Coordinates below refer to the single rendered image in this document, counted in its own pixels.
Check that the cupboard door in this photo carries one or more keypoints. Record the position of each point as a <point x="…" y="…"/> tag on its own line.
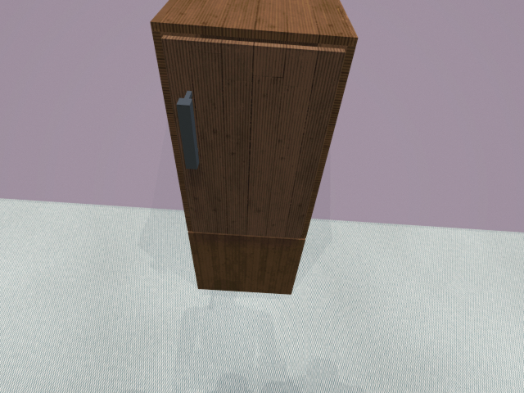
<point x="261" y="113"/>

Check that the handle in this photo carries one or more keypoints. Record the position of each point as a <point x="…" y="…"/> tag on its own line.
<point x="188" y="131"/>

